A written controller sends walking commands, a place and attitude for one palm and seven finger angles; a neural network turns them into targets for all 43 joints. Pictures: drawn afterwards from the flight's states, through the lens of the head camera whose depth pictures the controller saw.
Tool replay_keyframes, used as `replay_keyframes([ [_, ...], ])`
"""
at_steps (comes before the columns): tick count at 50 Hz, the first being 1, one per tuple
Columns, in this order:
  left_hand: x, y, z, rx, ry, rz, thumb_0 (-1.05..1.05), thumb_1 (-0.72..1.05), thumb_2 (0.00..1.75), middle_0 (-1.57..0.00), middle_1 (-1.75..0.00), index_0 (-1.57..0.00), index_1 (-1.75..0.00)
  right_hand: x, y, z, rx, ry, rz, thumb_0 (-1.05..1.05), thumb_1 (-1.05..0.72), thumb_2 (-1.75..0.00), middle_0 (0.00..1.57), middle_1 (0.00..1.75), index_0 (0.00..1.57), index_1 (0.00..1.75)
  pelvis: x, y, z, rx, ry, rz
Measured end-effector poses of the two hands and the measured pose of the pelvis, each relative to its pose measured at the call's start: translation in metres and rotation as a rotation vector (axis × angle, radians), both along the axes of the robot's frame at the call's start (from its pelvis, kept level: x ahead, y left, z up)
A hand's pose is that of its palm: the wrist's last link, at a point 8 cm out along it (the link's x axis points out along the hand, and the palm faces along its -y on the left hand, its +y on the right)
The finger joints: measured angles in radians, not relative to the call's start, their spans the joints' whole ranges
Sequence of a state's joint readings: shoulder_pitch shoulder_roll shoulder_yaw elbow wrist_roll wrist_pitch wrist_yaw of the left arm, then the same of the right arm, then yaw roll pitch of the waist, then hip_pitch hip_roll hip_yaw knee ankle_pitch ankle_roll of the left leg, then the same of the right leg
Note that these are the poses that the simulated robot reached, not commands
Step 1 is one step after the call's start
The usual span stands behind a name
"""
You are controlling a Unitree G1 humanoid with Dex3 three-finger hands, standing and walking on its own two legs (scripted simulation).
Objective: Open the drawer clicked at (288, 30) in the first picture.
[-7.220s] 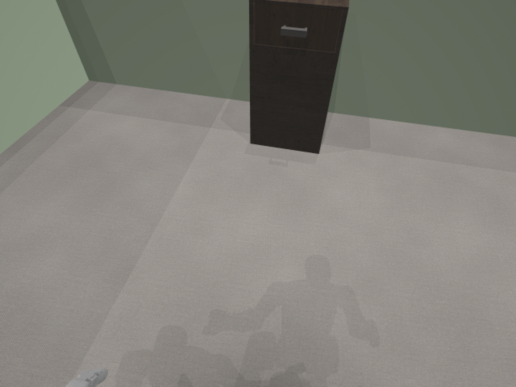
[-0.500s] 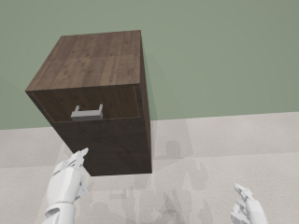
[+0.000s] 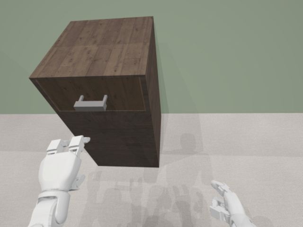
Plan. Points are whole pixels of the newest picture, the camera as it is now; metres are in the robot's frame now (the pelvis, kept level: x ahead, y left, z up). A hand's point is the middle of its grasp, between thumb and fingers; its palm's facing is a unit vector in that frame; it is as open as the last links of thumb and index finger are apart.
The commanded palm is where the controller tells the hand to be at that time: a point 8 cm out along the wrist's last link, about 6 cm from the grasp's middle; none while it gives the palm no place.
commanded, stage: raise the hand with hooked fingers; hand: left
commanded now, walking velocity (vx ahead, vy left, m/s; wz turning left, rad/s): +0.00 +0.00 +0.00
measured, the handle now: (92, 101) +0.53 +0.31 -0.03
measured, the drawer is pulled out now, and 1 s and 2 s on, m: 0.00 0.00 0.00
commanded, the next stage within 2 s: move the hooked fingers above the handle in 1.12 s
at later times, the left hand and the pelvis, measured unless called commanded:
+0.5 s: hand (62, 148) +0.27 +0.26 +0.08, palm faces +0.09 -0.09 -0.99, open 13.4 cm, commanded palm +0.25 +0.27 +0.14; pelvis -0.01 +0.04 +0.02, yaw -2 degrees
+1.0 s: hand (56, 133) +0.30 +0.28 +0.10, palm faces +0.00 -0.08 -1.00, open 13.8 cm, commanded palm +0.28 +0.29 +0.16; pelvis +0.00 +0.05 +0.03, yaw -1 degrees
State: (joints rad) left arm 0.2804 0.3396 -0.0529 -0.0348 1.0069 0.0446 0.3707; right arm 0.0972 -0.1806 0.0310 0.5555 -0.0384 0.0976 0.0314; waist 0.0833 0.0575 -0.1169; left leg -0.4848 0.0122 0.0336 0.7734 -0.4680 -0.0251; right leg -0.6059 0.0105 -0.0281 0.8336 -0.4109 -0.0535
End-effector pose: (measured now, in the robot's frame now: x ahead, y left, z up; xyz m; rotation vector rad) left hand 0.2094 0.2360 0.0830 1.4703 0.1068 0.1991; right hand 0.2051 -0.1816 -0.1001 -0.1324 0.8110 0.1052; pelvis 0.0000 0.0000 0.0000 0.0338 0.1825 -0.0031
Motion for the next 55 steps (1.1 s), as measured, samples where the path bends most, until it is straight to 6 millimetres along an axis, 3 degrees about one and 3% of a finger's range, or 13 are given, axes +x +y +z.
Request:
replay_keyframes([
  [7,-0.003,-0.003,-0.003,-0.006,0.124,-0.082,0.00,0.03,0.52,-0.28,-0.86,-0.29,-0.86,-0.052,-0.041,0.000,-0.106,0.111,-0.110,0.02,-0.90,-0.90,0.20,0.30,0.20,0.30,0.000,0.006,0.012,-0.006,-0.027,-0.042],
  [13,0.004,0.011,0.015,0.017,-0.014,-0.104,0.00,-0.11,0.46,-0.30,-0.95,-0.30,-0.95,-0.062,-0.061,0.006,-0.187,0.112,-0.165,0.02,-0.91,-0.90,0.20,0.30,0.20,0.30,-0.006,0.015,0.013,-0.015,-0.040,-0.027],
  [18,0.020,0.024,0.031,0.021,-0.072,-0.054,0.00,-0.23,0.41,-0.30,-1.03,-0.31,-1.03,-0.050,-0.051,0.017,-0.165,0.041,-0.193,0.02,-0.91,-0.90,0.20,0.30,0.20,0.30,-0.011,0.025,0.016,-0.021,-0.066,-0.024],
  [27,0.043,0.028,0.055,0.011,-0.021,-0.077,0.00,-0.41,0.33,-0.32,-1.15,-0.32,-1.15,-0.024,0.000,0.042,-0.087,-0.071,-0.140,0.01,-0.91,-0.90,0.20,0.30,0.20,0.30,-0.014,0.039,0.025,-0.025,-0.129,-0.029],
  [35,0.059,0.047,0.075,0.034,-0.011,-0.081,0.00,-0.47,0.31,-0.32,-1.19,-0.32,-1.19,-0.023,0.028,0.043,-0.068,-0.045,-0.079,0.01,-0.90,-0.90,0.20,0.30,0.20,0.30,-0.014,0.046,0.031,-0.034,-0.151,-0.014],
  [43,0.076,0.055,0.080,0.025,0.040,-0.106,0.00,-0.49,0.30,-0.32,-1.20,-0.32,-1.20,-0.038,0.022,0.033,-0.080,0.037,-0.092,0.01,-0.90,-0.90,0.20,0.30,0.20,0.30,-0.008,0.051,0.034,-0.039,-0.138,-0.011],
  [55,0.074,0.045,0.075,0.023,0.005,-0.164,0.00,-0.49,0.30,-0.32,-1.20,-0.33,-1.20,-0.048,-0.004,0.025,-0.120,0.113,-0.120,0.01,-0.91,-0.90,0.20,0.30,0.20,0.30,-0.001,0.047,0.034,-0.038,-0.107,-0.010],
])
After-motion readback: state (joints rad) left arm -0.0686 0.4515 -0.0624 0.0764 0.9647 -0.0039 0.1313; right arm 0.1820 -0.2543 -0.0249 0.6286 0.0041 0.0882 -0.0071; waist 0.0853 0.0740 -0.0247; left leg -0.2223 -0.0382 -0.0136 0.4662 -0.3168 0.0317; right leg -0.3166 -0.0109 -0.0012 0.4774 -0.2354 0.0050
